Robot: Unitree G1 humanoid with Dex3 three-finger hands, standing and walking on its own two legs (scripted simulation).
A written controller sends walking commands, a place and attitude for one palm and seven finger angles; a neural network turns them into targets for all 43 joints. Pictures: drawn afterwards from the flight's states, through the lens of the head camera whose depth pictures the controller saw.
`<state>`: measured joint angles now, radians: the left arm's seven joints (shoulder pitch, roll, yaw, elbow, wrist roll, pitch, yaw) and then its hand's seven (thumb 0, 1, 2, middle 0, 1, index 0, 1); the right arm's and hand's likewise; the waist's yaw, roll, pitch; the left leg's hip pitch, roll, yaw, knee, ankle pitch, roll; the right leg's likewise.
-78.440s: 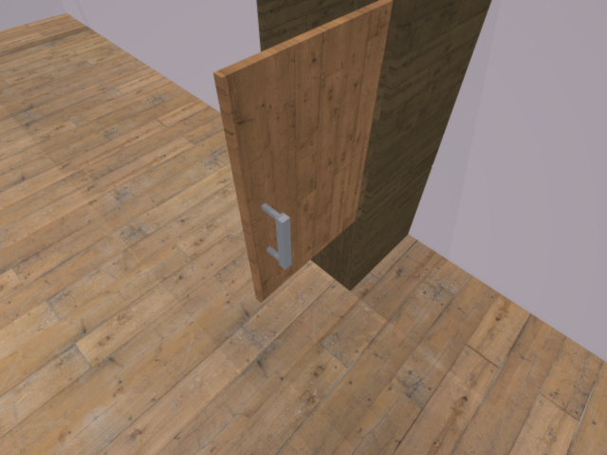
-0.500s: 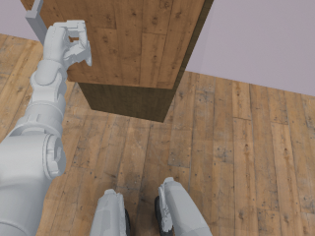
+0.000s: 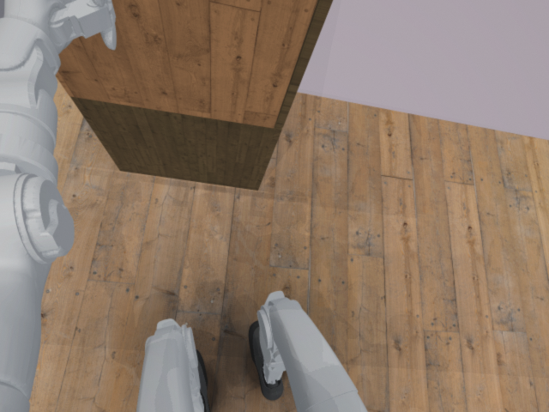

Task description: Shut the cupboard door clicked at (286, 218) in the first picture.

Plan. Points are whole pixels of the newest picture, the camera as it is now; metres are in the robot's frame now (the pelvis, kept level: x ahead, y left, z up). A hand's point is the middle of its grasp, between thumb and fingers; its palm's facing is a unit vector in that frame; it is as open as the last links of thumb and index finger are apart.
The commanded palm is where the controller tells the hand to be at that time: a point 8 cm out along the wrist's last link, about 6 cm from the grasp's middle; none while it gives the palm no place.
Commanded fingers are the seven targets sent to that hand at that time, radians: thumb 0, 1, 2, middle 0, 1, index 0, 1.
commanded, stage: pull the fist back off the door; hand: left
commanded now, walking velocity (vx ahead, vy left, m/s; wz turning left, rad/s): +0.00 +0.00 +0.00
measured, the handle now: out of the picture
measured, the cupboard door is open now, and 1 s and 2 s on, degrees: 1 0 0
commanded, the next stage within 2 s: draw the hand back to the body in 0.90 s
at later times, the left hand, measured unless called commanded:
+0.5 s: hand (114, 19) +0.59 +0.09 +0.08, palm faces +0.11 -0.99 -0.02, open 3.1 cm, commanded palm +0.54 +0.12 +0.07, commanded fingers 0.00 0.90 0.90 -1.30 -1.50 -1.30 -1.50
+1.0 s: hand (134, 78) +0.52 +0.08 +0.08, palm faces +0.12 -0.99 -0.03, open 3.1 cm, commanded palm +0.49 +0.13 +0.07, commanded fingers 0.00 0.90 0.90 -1.30 -1.50 -1.30 -1.50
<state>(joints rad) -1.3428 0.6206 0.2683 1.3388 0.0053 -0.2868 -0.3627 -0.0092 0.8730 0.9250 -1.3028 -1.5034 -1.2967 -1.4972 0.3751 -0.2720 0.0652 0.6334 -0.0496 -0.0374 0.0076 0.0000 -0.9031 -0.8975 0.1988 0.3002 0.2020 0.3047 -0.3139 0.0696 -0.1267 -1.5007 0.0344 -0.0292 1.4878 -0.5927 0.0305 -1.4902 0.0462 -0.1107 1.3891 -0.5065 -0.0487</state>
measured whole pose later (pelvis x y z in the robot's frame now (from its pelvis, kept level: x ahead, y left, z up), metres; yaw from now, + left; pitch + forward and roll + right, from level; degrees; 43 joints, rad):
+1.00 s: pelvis +0.02 +0.00 +0.04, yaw +3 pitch +28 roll -1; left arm -0.88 0.14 0.19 1.18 0.05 -0.62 0.25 0.02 0.90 0.90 -1.31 -1.50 -1.30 -1.50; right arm 0.27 -0.23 -0.01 0.63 -0.10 0.04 0.08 0.00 -0.91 -0.90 0.20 0.30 0.20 0.30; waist -0.17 0.04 -0.17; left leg -1.21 0.00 0.01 1.30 -0.57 0.02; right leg -1.23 0.02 -0.07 1.26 -0.52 -0.04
